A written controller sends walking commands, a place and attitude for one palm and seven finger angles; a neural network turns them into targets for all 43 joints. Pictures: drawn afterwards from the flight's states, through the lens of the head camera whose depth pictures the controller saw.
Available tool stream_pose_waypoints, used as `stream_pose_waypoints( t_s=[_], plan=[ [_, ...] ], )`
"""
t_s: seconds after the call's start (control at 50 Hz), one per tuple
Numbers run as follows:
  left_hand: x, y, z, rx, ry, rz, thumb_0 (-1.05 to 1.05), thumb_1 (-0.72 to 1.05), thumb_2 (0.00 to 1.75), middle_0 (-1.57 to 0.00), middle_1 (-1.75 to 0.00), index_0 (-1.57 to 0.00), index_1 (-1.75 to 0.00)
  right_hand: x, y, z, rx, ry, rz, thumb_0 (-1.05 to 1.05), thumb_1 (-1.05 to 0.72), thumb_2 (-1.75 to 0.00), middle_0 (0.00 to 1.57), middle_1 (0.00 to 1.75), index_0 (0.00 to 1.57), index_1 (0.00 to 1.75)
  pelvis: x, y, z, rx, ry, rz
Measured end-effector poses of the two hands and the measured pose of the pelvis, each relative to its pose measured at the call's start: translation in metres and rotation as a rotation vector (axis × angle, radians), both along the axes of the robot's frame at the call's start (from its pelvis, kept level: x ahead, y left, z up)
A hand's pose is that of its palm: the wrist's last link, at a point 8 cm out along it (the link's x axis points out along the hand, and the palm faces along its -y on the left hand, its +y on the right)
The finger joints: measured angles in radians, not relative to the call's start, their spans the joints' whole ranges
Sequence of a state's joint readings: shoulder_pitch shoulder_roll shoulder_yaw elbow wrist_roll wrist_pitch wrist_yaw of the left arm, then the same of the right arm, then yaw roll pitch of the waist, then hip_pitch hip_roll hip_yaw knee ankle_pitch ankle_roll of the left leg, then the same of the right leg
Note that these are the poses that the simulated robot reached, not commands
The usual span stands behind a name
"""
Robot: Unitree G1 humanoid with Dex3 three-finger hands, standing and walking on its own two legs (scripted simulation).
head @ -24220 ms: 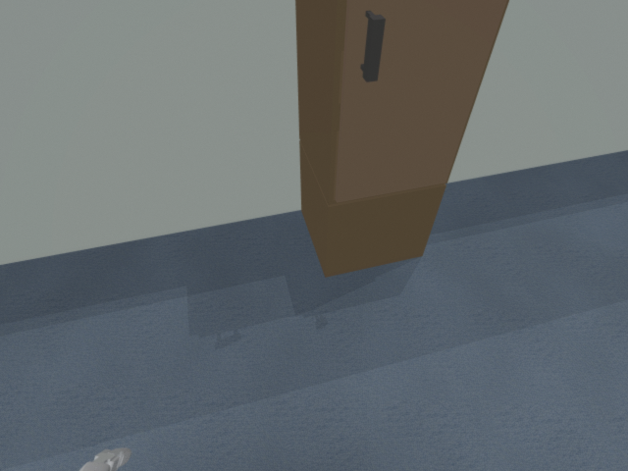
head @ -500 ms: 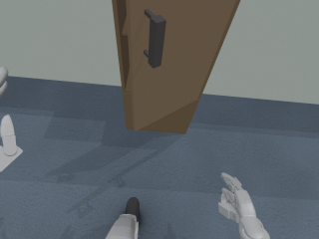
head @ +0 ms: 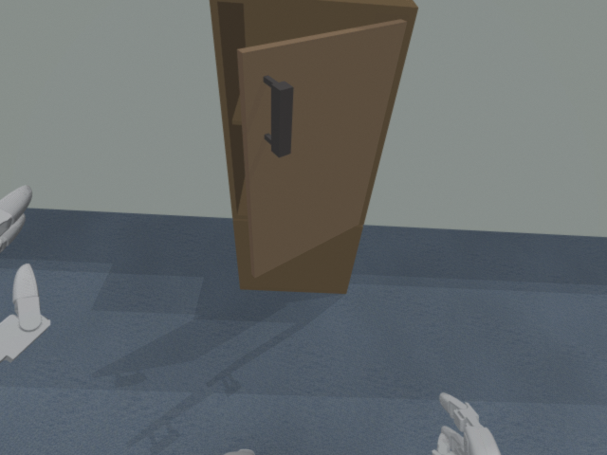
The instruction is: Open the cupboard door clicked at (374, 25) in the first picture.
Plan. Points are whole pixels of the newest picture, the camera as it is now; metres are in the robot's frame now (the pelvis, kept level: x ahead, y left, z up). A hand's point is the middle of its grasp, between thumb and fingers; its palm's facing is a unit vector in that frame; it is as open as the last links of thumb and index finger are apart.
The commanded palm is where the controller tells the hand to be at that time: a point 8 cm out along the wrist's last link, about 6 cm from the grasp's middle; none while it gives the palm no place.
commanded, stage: stop stepping back and stand still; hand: left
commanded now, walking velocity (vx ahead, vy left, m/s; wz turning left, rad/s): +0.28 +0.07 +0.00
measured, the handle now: (274, 116) +0.64 +0.08 +0.15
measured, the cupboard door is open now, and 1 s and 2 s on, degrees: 37 37 37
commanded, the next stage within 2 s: let the arm hang, fingers relaxed in 0.58 s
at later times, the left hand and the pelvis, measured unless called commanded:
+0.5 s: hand out of the picture +0.18 +0.28 +0.19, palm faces +0.42 -0.74 -0.52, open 7.4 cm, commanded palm +0.12 +0.33 +0.18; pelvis -0.01 +0.03 +0.00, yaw +2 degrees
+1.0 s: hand out of the picture +0.04 +0.20 -0.16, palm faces +0.07 -0.98 -0.19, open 7.0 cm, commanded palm none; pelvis -0.03 +0.02 +0.00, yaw +5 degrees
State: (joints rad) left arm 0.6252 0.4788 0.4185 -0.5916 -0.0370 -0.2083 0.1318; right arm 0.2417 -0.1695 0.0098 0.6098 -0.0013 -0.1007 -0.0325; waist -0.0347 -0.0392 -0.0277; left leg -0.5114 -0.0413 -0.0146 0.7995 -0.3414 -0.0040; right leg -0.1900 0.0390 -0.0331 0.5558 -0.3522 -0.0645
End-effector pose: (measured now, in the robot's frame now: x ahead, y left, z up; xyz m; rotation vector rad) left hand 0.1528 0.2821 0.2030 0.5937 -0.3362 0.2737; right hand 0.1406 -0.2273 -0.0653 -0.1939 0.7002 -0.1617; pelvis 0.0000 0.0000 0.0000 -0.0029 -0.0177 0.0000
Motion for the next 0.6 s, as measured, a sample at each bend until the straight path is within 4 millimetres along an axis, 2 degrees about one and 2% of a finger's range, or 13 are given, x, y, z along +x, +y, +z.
stream_pose_waypoints(
  t_s=[0.06,0.1,0.16,0.22,0.26,0.32,0.38,0.44,0.52,0.6],
  plan=[
    [-0.021,0.015,0.014,0.022,-0.027,0.073,0.02,0.88,0.89,-0.21,-0.31,-0.22,-0.30,-0.015,-0.002,-0.004,-0.011,0.082,0.007,0.01,-0.90,-0.90,0.20,0.30,0.20,0.30,0.001,0.003,0.009,0.021,0.023,-0.024],
    [-0.025,0.031,0.014,0.008,-0.038,0.146,0.01,0.88,0.89,-0.21,-0.31,-0.22,-0.30,-0.021,-0.003,-0.005,-0.021,0.110,0.007,0.01,-0.90,-0.90,0.20,0.30,0.20,0.30,0.001,0.007,0.013,0.030,0.030,-0.016],
    [-0.019,0.052,0.002,-0.065,-0.039,0.242,0.01,0.89,0.89,-0.21,-0.31,-0.22,-0.30,-0.023,-0.003,-0.011,-0.047,0.126,0.010,0.02,-0.90,-0.90,0.20,0.30,0.20,0.30,0.000,0.016,0.013,0.032,0.026,0.017],
    [-0.009,0.062,-0.020,-0.152,-0.011,0.264,0.01,0.89,0.89,-0.20,-0.31,-0.21,-0.30,-0.017,0.000,-0.017,-0.082,0.112,0.012,0.02,-0.90,-0.90,0.20,0.30,0.20,0.30,0.001,0.031,0.005,0.008,0.014,0.043],
    [-0.003,0.061,-0.031,-0.177,0.007,0.231,0.02,0.89,0.90,-0.20,-0.31,-0.21,-0.30,-0.010,0.006,-0.018,-0.088,0.091,-0.003,0.02,-0.90,-0.90,0.20,0.30,0.20,0.30,0.000,0.038,-0.001,0.005,0.002,0.047],
    [0.003,0.055,-0.032,-0.147,0.022,0.155,0.02,0.89,0.89,-0.20,-0.31,-0.21,-0.30,0.000,0.023,-0.010,-0.057,0.040,-0.003,0.02,-0.90,-0.90,0.20,0.30,0.20,0.30,-0.004,0.038,-0.002,0.028,-0.013,0.023],
    [0.004,0.047,-0.019,-0.076,0.010,0.102,0.02,0.89,0.89,-0.21,-0.31,-0.21,-0.30,0.008,0.040,-0.002,-0.012,-0.012,0.035,0.02,-0.90,-0.90,0.20,0.30,0.20,0.30,-0.008,0.033,-0.001,0.029,-0.017,0.019],
    [-0.001,0.038,-0.001,-0.005,-0.016,0.079,0.02,0.89,0.89,-0.21,-0.31,-0.21,-0.30,0.014,0.051,-0.004,0.036,-0.033,0.080,0.01,-0.90,-0.90,0.20,0.30,0.20,0.30,-0.012,0.028,-0.001,0.009,-0.019,0.030],
    [-0.012,0.036,0.011,0.041,0.002,0.095,0.02,0.89,0.89,-0.21,-0.31,-0.22,-0.30,0.015,0.053,-0.012,0.075,0.000,0.091,0.01,-0.90,-0.90,0.20,0.30,0.20,0.30,-0.010,0.027,0.001,-0.009,0.003,0.020],
    [-0.016,0.050,-0.001,-0.008,0.066,0.166,0.01,0.89,0.89,-0.21,-0.31,-0.22,-0.30,0.011,0.044,-0.013,0.050,0.061,0.068,0.01,-0.90,-0.90,0.20,0.30,0.20,0.30,-0.004,0.031,0.008,0.010,0.015,0.008]
  ],
)
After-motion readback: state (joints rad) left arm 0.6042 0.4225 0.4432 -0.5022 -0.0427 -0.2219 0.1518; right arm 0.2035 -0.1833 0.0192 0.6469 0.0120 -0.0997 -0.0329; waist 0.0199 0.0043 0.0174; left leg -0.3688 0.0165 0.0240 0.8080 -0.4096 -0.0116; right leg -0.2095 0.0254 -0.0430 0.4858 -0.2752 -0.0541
